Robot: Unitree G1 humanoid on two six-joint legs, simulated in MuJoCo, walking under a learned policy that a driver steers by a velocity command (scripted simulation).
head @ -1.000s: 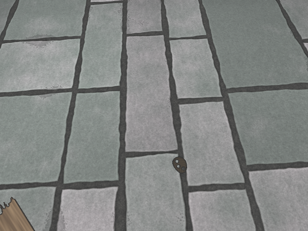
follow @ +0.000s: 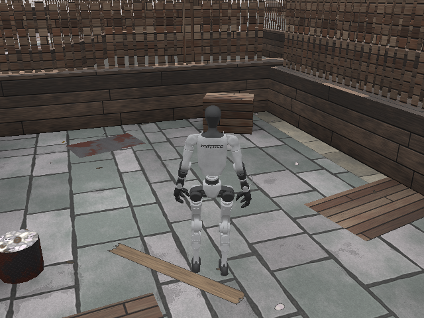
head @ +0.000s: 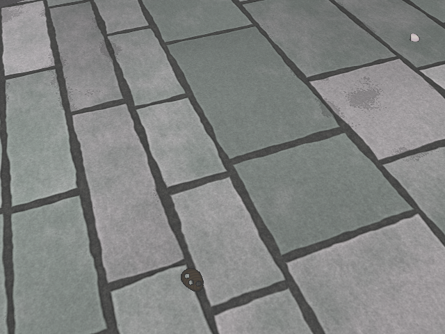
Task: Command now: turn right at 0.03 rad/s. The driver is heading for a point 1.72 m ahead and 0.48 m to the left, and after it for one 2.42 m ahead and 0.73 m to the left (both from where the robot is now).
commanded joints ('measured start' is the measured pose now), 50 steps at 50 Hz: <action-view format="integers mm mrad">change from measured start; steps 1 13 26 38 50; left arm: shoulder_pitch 17 86 136 164 188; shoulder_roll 112 80 40 10 -11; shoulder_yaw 21 7 1 2 3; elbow -4 95 148 171 181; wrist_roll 0 0 1 1 2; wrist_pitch -11 -12 -12 -12 -12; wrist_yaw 5 13 19 22 23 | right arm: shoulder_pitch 17 28 47 73 95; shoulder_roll -90 -62 -27 -2 16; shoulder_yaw -15 -3 6 8 8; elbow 1 96 147 169 177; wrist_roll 1 2 3 3 3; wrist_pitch -8 -5 -6 -7 -8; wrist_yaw -6 -16 -24 -29 -31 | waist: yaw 7 10 16 17 17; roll -4 -9 -3 -5 -6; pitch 15 25 38 47 55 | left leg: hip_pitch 48 44 24 14 8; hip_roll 78 82 80 78 77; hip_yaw -87 -88 -88 -90 -91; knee -35 -27 -19 -15 -12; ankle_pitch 82 87 88 84 79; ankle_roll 22 30 33 36 38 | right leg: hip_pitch -94 -91 -84 -85 -89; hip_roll -133 -125 -123 -122 -122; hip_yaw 123 105 94 87 84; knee -97 -86 -71 -64 -60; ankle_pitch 96 135 149 145 137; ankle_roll -25 -21 -18 -15 -13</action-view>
